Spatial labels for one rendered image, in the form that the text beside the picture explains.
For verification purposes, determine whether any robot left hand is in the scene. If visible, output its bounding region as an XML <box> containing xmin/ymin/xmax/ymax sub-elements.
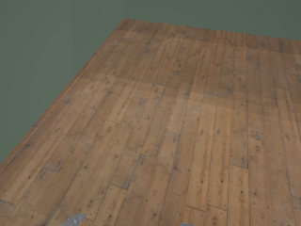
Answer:
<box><xmin>61</xmin><ymin>213</ymin><xmax>86</xmax><ymax>226</ymax></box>

